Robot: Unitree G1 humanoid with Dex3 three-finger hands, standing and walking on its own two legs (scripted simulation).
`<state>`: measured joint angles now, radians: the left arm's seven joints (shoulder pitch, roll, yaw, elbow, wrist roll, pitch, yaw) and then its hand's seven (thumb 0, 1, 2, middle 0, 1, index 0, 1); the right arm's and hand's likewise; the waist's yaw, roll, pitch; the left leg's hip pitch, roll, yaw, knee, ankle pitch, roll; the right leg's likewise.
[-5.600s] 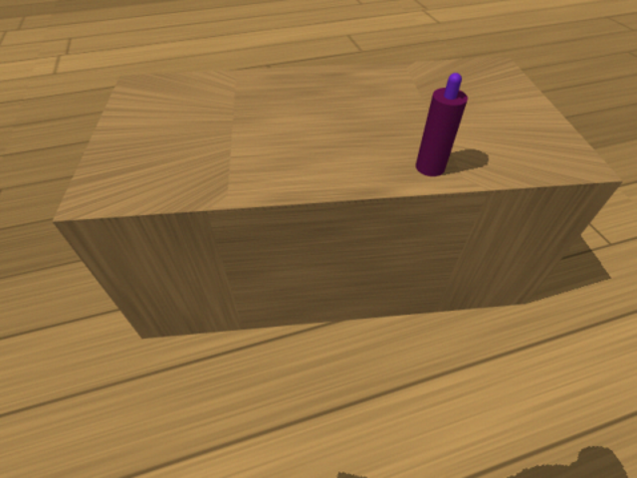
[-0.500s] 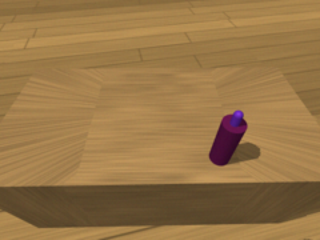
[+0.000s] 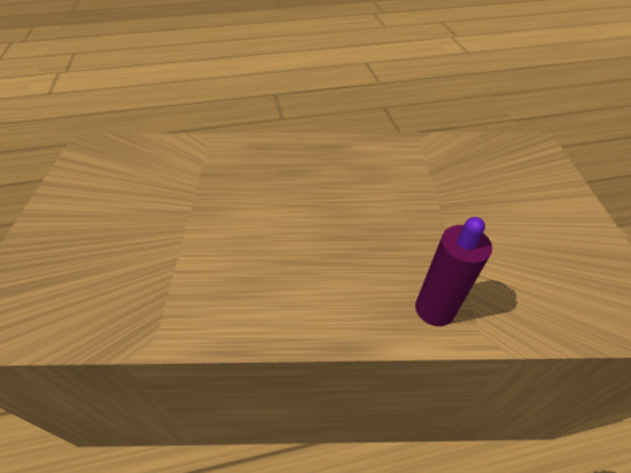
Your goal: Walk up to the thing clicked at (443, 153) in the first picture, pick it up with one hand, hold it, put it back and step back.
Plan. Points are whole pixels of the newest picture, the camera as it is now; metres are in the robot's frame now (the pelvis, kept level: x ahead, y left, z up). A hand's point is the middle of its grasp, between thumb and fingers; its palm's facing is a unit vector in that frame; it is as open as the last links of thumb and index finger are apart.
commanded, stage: stand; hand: right
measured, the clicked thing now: (453, 270) +0.43 -0.22 -0.06
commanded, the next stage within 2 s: go down in 0.42 s
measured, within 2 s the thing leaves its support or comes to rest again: neither
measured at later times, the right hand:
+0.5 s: hand out of the picture +0.08 -0.25 -0.16, palm faces -0.03 +0.94 -0.34, open 7.4 cm
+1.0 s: hand out of the picture +0.13 -0.26 -0.15, palm faces +0.04 +0.94 -0.33, open 15.9 cm
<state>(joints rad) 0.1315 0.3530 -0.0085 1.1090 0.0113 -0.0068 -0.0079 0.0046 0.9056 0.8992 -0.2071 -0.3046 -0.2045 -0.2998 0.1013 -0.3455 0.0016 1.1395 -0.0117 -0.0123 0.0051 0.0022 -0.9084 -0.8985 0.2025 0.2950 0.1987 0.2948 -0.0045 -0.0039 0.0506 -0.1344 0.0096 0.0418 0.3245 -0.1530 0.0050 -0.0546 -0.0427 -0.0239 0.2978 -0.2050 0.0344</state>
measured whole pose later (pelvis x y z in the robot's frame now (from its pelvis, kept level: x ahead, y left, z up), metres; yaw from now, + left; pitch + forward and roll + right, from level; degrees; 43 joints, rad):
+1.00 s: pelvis -0.01 -0.01 -0.03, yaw -1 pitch +7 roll +0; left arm 0.15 0.30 0.12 0.76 -0.01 -0.10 0.03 0.00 -0.19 0.12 -0.06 -0.07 -0.07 -0.05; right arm 0.12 -0.32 -0.10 0.67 -0.03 0.27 0.04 0.00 0.19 -0.12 0.06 0.05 0.06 0.05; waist 0.00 -0.02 -0.02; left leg -0.48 0.04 0.06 0.64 -0.28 -0.01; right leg -0.43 -0.03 0.00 0.67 -0.36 0.02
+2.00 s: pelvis -0.01 -0.02 -0.06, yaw -3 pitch +10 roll +1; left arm 0.37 0.26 0.07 0.37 -0.02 -0.14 0.13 -0.01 -0.51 0.03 -0.06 -0.06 -0.07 -0.05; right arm 0.31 -0.37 -0.18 0.19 0.02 0.45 0.08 -0.01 0.59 -0.03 0.04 0.05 0.05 0.05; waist 0.01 -0.02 -0.12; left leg -0.65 0.05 0.08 0.89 -0.41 -0.01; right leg -0.63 -0.02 0.04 0.94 -0.49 0.01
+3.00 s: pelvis -0.02 -0.02 -0.06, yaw -1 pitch +14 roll +2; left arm 0.30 0.28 -0.01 0.40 -0.01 -0.17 0.09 -0.01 -0.52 0.05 -0.06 -0.06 -0.06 -0.05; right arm -0.47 -0.77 -0.56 1.13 0.10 -0.16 0.48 -0.02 0.59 -0.03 0.05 0.05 0.06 0.05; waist 0.10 0.04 -0.09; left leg -0.73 0.02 0.06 0.83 -0.34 -0.01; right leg -0.71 -0.05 0.02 0.92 -0.46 0.01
